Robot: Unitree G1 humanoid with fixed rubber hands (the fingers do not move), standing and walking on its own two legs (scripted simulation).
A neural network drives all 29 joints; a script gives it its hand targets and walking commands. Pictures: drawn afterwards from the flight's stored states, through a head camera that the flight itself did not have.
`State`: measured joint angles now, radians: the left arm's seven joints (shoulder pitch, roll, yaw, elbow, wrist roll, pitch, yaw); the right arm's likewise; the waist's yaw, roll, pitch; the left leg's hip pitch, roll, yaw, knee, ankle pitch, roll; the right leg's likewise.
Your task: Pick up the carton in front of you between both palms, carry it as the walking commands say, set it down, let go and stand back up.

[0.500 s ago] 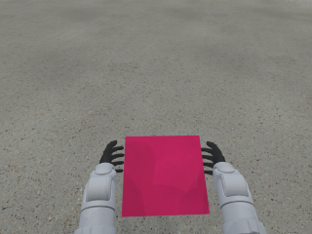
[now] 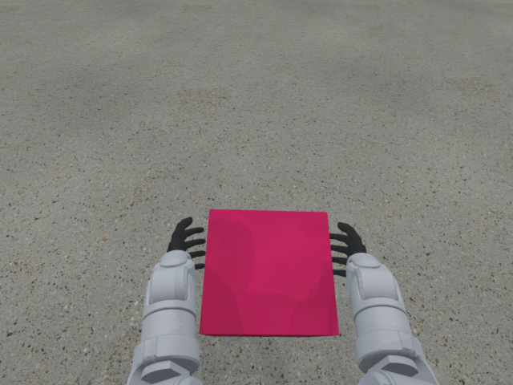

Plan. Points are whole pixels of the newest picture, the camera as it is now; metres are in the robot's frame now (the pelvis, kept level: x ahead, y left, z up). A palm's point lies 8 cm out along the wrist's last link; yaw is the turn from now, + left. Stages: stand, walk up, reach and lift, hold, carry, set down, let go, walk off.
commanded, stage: set down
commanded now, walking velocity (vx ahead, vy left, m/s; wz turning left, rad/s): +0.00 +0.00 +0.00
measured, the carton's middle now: (264, 280) +0.34 +0.01 -0.09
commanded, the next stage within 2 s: none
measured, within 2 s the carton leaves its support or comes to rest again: neither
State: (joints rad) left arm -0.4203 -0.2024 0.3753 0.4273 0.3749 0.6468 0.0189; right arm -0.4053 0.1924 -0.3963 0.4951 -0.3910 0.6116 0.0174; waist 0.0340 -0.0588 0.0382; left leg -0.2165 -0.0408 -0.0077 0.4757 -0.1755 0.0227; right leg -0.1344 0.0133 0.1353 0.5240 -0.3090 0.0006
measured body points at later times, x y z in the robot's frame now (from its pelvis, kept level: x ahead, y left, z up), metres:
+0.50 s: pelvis -0.03 -0.04 -0.10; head +0.18 -0.03 +0.29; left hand +0.35 +0.15 -0.18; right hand +0.39 -0.14 -0.19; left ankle +0.06 +0.11 -0.74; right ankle +0.00 -0.14 -0.74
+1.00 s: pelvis -0.06 -0.02 -0.23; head +0.22 +0.00 +0.13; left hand +0.38 +0.16 -0.33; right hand +0.44 -0.13 -0.34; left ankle +0.06 +0.11 -0.74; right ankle +0.00 -0.14 -0.74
